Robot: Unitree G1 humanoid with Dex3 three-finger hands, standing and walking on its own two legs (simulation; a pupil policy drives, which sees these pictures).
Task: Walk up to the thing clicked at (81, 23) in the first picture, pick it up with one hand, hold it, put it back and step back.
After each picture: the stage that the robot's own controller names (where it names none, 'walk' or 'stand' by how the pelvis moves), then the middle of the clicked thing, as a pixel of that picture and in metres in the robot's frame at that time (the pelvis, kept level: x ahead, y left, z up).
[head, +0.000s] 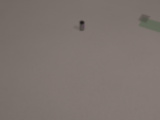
stand; (81, 25) +1.67 -0.03 -0.72
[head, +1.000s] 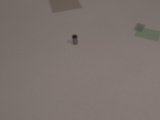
walk; (75, 39) +1.52 +0.20 -0.71
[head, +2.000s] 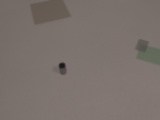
walk; (62, 68) +0.94 +0.25 -0.71
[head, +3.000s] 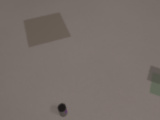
walk; (62, 110) +0.53 +0.19 -0.71
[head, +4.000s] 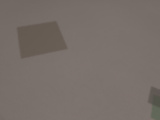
stand; out of the picture +0.36 +0.15 -0.70
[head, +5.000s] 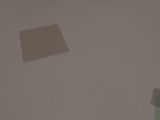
stand; out of the picture +0.34 +0.16 -0.73
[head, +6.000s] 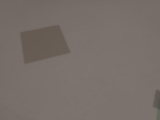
stand; out of the picture +0.32 +0.16 -0.73
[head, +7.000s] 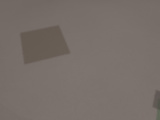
stand; out of the picture +0.32 +0.16 -0.73
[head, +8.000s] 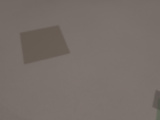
stand; out of the picture +0.32 +0.16 -0.73
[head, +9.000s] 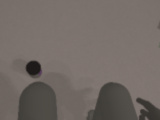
go down; (34, 70) +0.40 +0.18 -0.36
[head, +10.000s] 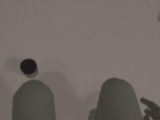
go down; (30, 68) +0.40 +0.20 -0.31
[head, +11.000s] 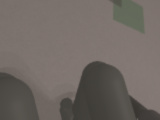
close in; out of the picture +0.39 +0.24 -0.22
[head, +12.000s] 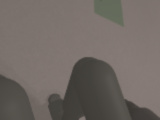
close; out of the picture +0.39 +0.25 -0.22
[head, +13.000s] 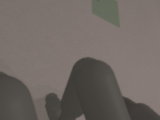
lift; out of the picture +0.37 +0.24 -0.23
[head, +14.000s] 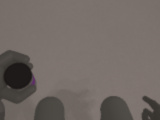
lift; (22, 80) +0.32 +0.19 -0.01
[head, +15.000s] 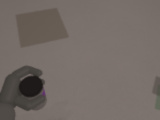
hold; (34, 93) +0.30 +0.17 +0.01
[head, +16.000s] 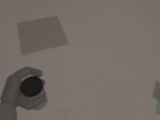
hold; (35, 93) +0.31 +0.17 +0.01
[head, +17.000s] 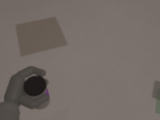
crouch; (38, 93) +0.31 +0.16 +0.01
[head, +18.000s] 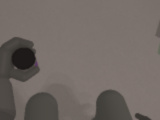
crouch; (26, 63) +0.40 +0.18 -0.08
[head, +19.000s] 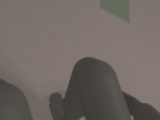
lower; out of the picture +0.40 +0.28 -0.22
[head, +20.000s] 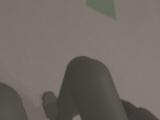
lower; out of the picture +0.41 +0.27 -0.23
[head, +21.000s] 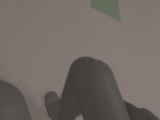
lower; out of the picture +0.40 +0.26 -0.22
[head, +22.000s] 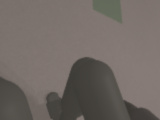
lower; out of the picture +0.39 +0.26 -0.23
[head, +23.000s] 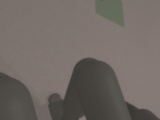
loosen; out of the picture +0.38 +0.23 -0.22
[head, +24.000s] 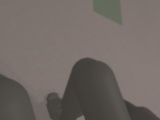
withdraw; out of the picture +0.39 +0.25 -0.23
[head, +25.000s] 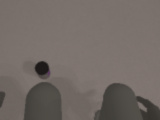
walk; (43, 70) +0.42 +0.19 -0.36
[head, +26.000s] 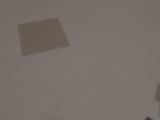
stand; out of the picture +0.34 +0.14 -0.66
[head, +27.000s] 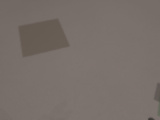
stand; out of the picture +0.35 +0.16 -0.67
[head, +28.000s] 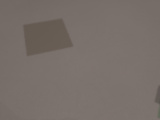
stand; out of the picture +0.35 +0.15 -0.70
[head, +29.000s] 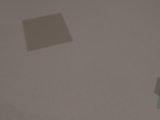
walk; out of the picture +0.37 +0.14 -0.72
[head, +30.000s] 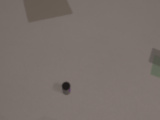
walk; (66, 88) +0.58 +0.10 -0.70
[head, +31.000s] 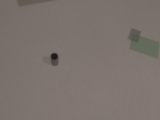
walk; (54, 59) +0.86 +0.20 -0.70
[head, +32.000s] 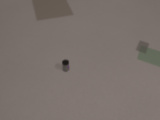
stand; (65, 65) +0.97 +0.15 -0.71
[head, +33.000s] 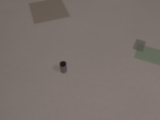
stand; (63, 67) +0.98 +0.18 -0.73
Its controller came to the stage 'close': yes
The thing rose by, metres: 0.72
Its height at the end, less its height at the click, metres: +0.00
